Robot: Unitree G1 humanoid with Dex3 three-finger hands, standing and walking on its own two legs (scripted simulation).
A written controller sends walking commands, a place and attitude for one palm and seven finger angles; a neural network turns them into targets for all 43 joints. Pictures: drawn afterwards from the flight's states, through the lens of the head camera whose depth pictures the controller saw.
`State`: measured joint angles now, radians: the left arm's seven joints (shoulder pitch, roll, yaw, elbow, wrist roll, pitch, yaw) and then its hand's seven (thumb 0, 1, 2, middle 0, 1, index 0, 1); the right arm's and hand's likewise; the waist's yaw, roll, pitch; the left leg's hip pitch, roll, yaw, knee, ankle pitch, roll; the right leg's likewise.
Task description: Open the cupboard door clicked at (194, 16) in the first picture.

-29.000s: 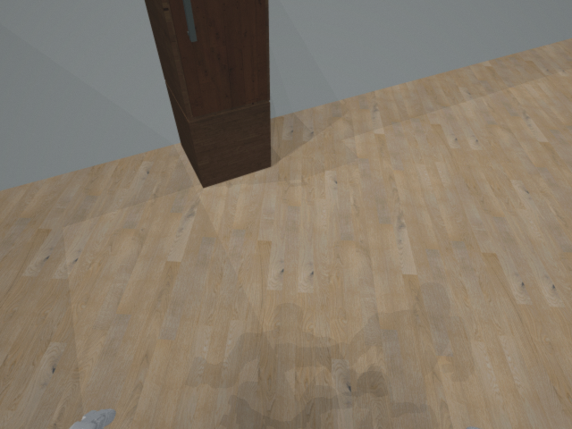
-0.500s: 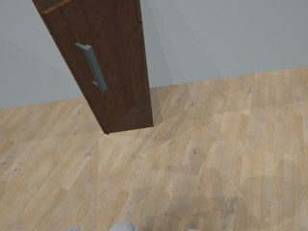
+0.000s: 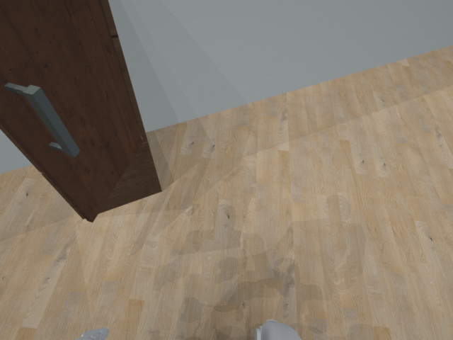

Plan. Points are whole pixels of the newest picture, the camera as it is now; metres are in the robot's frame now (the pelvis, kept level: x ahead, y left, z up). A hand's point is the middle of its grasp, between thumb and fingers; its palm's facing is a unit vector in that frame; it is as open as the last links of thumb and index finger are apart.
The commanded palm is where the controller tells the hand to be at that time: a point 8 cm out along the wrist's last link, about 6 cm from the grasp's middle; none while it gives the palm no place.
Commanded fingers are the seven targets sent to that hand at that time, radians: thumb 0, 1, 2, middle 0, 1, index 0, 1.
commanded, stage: walk to a spot facing it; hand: left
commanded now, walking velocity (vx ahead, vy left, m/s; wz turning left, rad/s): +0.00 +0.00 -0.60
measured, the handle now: (46, 123) +0.45 +0.40 +0.06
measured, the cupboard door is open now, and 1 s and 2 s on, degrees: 49 49 49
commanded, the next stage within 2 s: turn to face it in 1.88 s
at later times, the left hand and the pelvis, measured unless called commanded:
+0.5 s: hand (159, 318) +0.16 +0.15 -0.17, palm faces -0.27 -0.94 -0.22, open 7.4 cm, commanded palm none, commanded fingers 0.00 0.90 0.90 -0.20 -0.30 -0.20 -0.30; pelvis +0.04 -0.02 -0.01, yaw -18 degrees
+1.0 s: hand (251, 243) +0.34 -0.03 -0.16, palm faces -0.57 -0.78 -0.23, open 7.4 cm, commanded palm none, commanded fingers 0.00 0.90 0.90 -0.20 -0.30 -0.20 -0.30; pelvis +0.13 -0.13 -0.01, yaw -36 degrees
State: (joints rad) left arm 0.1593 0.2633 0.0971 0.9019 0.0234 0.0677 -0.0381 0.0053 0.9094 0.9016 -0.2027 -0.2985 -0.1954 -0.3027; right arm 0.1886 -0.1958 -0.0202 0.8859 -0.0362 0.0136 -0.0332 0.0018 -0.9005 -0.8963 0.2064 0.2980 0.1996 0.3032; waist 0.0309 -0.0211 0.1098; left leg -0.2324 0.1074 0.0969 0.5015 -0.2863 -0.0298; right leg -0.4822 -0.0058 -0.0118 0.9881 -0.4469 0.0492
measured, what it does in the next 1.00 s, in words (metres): walks ahead, turning right: right foot, then left foot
